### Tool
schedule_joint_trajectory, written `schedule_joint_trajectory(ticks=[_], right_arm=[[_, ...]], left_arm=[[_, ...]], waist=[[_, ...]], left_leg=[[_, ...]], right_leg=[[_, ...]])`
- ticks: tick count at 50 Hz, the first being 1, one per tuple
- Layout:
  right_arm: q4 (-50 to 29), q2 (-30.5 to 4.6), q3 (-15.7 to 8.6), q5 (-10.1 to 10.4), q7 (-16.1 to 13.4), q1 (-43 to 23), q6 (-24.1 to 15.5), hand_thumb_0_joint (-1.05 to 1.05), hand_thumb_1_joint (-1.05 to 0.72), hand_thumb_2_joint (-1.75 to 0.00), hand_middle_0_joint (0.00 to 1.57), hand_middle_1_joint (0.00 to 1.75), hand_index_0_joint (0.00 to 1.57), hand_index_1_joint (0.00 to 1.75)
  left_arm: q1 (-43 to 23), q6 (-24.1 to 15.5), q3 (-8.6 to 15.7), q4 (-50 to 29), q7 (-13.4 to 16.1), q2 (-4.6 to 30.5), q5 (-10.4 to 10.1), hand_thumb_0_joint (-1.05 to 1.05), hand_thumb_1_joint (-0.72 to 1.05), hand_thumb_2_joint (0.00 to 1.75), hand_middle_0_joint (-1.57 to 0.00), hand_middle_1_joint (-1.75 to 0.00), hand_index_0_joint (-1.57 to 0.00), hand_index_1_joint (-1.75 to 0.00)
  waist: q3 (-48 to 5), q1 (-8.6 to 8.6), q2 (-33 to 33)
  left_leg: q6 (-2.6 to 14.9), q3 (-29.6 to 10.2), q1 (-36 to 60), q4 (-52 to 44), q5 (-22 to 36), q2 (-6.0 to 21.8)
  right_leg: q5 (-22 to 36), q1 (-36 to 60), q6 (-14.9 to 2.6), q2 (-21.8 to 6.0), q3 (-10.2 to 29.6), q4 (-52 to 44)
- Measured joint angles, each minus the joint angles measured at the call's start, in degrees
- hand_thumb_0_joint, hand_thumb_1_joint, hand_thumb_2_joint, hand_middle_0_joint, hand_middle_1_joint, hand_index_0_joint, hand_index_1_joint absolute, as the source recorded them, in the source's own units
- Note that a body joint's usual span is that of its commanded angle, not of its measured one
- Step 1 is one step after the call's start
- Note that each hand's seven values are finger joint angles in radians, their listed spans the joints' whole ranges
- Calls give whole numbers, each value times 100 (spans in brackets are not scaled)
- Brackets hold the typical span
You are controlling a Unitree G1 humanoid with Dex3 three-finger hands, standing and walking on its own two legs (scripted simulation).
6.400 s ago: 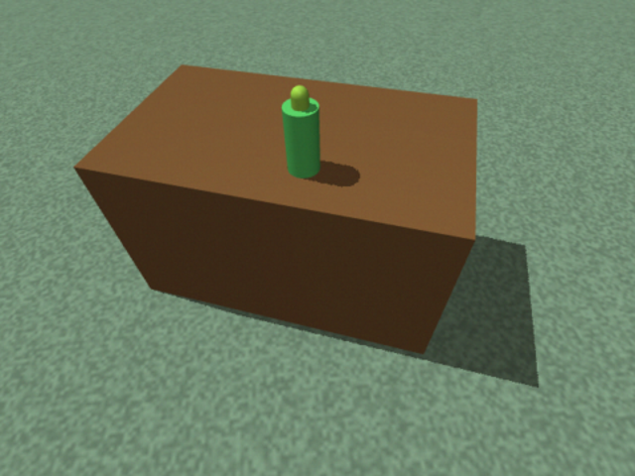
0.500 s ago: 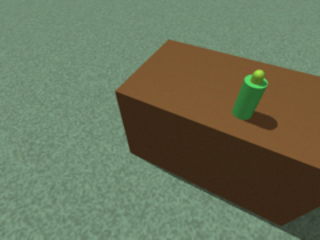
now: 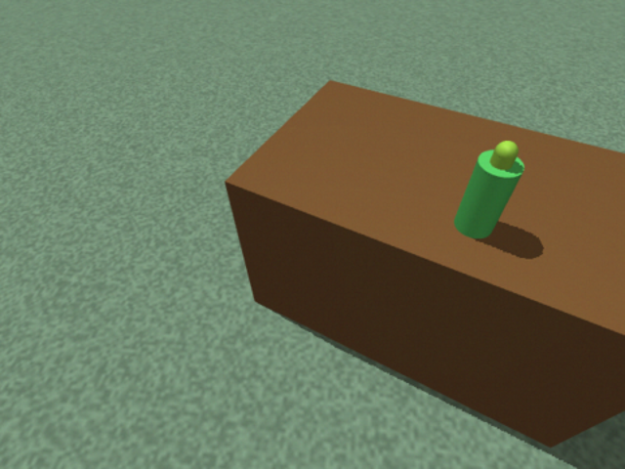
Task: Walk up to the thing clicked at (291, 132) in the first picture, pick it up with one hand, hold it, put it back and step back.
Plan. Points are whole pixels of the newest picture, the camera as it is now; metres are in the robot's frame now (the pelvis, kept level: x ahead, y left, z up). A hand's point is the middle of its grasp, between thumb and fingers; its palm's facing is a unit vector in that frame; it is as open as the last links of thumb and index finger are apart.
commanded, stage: stand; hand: left
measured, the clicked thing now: (489, 188) +0.66 -0.34 -0.07
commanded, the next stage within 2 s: walk up in 0.54 s
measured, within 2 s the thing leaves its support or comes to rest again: neither
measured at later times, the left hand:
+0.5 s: hand out of the picture +0.06 +0.25 -0.16, palm faces -0.02 -0.94 -0.34, open 7.4 cm
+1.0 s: hand out of the picture +0.12 +0.14 -0.17, palm faces -0.23 -0.91 -0.34, open 7.4 cm
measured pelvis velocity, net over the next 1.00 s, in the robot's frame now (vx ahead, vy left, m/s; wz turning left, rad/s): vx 0.03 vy -0.12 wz -0.27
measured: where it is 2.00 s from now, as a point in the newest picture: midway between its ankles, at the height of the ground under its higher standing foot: outside the picture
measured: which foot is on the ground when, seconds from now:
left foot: down 0.00-0.86, up 0.88-1.00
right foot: down 0.00-0.56, up 0.58-0.82, down 0.84-1.00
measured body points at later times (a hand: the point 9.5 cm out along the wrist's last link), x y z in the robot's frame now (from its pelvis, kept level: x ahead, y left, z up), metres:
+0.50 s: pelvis +0.00 +0.00 +0.00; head +0.01 +0.00 +0.45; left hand +0.06 +0.30 -0.13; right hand +0.07 -0.30 -0.13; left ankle -0.01 +0.13 -0.75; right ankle -0.02 -0.14 -0.75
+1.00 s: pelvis +0.03 -0.12 -0.03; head +0.04 -0.13 +0.42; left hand +0.14 +0.19 -0.14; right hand +0.03 -0.49 -0.13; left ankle +0.02 +0.02 -0.69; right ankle +0.04 -0.26 -0.75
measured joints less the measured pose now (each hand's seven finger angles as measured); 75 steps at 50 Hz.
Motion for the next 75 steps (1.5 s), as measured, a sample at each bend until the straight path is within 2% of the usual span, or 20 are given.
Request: schedule_joint_trajectory(ticks=[27, 29, 31, 34, 38, 42, 43, 44, 45, 47, 49, 52, 55, 57, 59, 61, 63, 68, 72, 75], right_arm=[[-16, 12, 5, -5, -6, 66, 4, 1, -90, -90, 21, 30, 20, 30], [-191, 44, -129, -52, -27, 93, -57, 1, -90, -90, 21, 30, 20, 30], [-439, 73, -269, -77, -100, 151, -186, 1, -90, -90, 21, 30, 20, 30], [-701, 11, -412, -125, -192, 349, -286, 1, -90, -90, 21, 30, 20, 30], [-811, -287, -558, -224, -236, 541, -253, 1, -89, -90, 21, 30, 21, 30], [-899, -606, -687, -247, -228, 582, -206, 1, -89, -90, 21, 30, 20, 30], [-914, -683, -705, -252, -228, 572, -177, 1, -90, -90, 21, 30, 20, 30], [-924, -773, -723, -259, -239, 557, -134, 1, -90, -90, 21, 30, 20, 30], [-932, -832, -730, -251, -257, 554, -79, 1, -90, -90, 21, 30, 20, 30], [-941, -822, -697, -174, -248, 538, 27, 1, -90, -90, 21, 30, 20, 30], [-982, -768, -619, -87, -192, 521, 1, 1, -90, -90, 21, 30, 20, 30], [-1140, -595, -486, 2, -119, 626, -158, 1, -90, -90, 20, 30, 20, 30], [-1265, -406, -387, -35, -49, 833, -255, 1, -90, -90, 21, 30, 20, 30], [-1324, -306, -358, -59, -33, 1011, -326, 1, -90, -90, 21, 30, 20, 30], [-1399, -206, -360, -141, -68, 1198, -448, 1, -90, -90, 21, 30, 20, 30], [-1407, -142, -343, -194, -122, 1334, -478, 1, -90, -90, 21, 30, 20, 30], [-1337, -126, -331, -173, -128, 1407, -429, 1, -90, -90, 21, 30, 20, 30], [-1342, -163, -352, -140, -116, 1585, -438, 1, -90, -90, 21, 30, 20, 30], [-1498, -276, -351, -144, -61, 1550, -396, 1, -90, -90, 21, 30, 20, 30], [-1619, -377, -347, -104, -20, 1431, -247, 1, -90, -90, 21, 30, 20, 30]], left_arm=[[49, 27, 40, 3, -16, -1, 3, 1, 90, 90, -20, -30, -20, -30], [175, 173, 206, -288, -154, 67, 113, 1, 90, 90, -20, -30, -20, -30], [295, 363, 351, -523, -281, 211, 216, 1, 90, 90, -20, -30, -20, -30], [397, 582, 527, -737, -443, 419, 237, 1, 90, 90, -20, -30, -20, -30], [515, 600, 663, -1058, -655, 577, 184, 1, 90, 90, -20, -30, -20, -30], [660, 511, 709, -1223, -751, 642, 178, 1, 90, 90, -20, -30, -20, -30], [699, 453, 726, -1233, -745, 638, 183, 1, 90, 90, -20, -30, -20, -30], [717, 389, 739, -1234, -725, 592, 193, 1, 90, 90, -20, -30, -20, -30], [751, 330, 745, -1273, -695, 542, 204, 1, 90, 90, -20, -30, -20, -30], [873, 279, 725, -1364, -638, 430, 192, 1, 90, 90, -20, -30, -20, -30], [1017, 299, 641, -1422, -605, 289, 152, 1, 90, 90, -20, -30, -20, -30], [1167, 318, 520, -1476, -552, 190, 149, 1, 90, 90, -20, -30, -20, -30], [1247, 289, 470, -1574, -512, 209, 169, 1, 90, 90, -20, -30, -21, -30], [1285, 289, 443, -1640, -496, 253, 164, 1, 90, 90, -20, -30, -21, -30], [1290, 341, 438, -1653, -448, 329, 143, 1, 90, 90, -20, -30, -21, -30], [1206, 412, 431, -1577, -357, 343, 137, 1, 90, 90, -20, -30, -20, -30], [1136, 410, 398, -1547, -350, 376, 127, 1, 90, 90, -20, -30, -20, -30], [910, 255, 454, -1595, -370, 518, 93, 1, 90, 90, -20, -30, -20, -30], [652, 178, 450, -1653, -318, 572, 14, 1, 90, 90, -20, -30, -20, -30], [485, 115, 401, -1633, -273, 552, -15, 1, 90, 90, -20, -30, -20, -30]], waist=[[36, 9, 9], [73, 89, -72], [164, 159, -190], [215, 111, -275], [306, 175, -305], [364, 178, -226], [367, 170, -141], [406, 133, 44], [428, 110, 182], [410, 183, 198], [394, 270, 185], [355, 306, 134], [322, 357, 30], [281, 355, -56], [251, 279, -284], [210, 127, -460], [182, -13, -529], [282, -169, -542], [501, -209, -404], [590, -254, -241]], left_leg=[[0, 7, 25, -22, 30, -2], [19, 162, -55, 157, -77, 11], [14, 398, -53, 314, -200, 73], [-45, 537, -18, 420, -302, 246], [-174, 762, 85, 615, -509, 503], [-323, 947, 45, 1266, -995, 862], [-239, 938, -39, 1606, -1225, 1029], [-27, 765, -178, 2057, -1486, 1233], [100, 495, -407, 2660, -1834, 1283], [128, 186, -887, 3808, -2251, 906], [140, 247, -1247, 4332, -2219, 549], [201, 487, -1572, 3920, -2094, 310], [259, 536, -1630, 3042, -1947, 183], [317, 499, -1468, 2297, -1465, 127], [321, 629, -1278, 1952, -421, 70], [290, 740, -1149, 1985, -609, 46], [262, 793, -918, 1795, -706, 103], [127, 889, -338, 1118, -603, 294], [-20, 986, -175, 1060, -715, 476], [-138, 1043, -251, 1450, -1038, 626]], right_leg=[[14, 6, -6, -2, 7, 12], [-205, -321, -102, 2, 113, 585], [-879, -904, -145, 32, 140, 1869], [-1210, -1574, -179, 46, 167, 3217], [-1048, -1859, -190, -289, 276, 3099], [-794, -1658, -245, -537, 193, 2202], [-434, -1614, -136, -469, 111, 2125], [-410, -1608, -43, -295, -4, 2285], [-547, -1626, -14, -152, -101, 2482], [-722, -1634, -61, -20, -75, 2613], [-651, -1482, -185, 105, 25, 2345], [-492, -1228, -325, 265, 79, 1865], [-498, -1080, -380, 419, 119, 1683], [-623, -1042, -374, 497, 156, 1768], [-1044, -1189, -422, 529, 401, 2353], [-1288, -1533, -436, 693, 744, 3307], [-1248, -1836, -399, 735, 779, 3938], [-755, -2240, -229, 349, 667, 3930], [-517, -2207, -228, 20, 461, 2934], [-160, -1917, -253, -26, 183, 2051]])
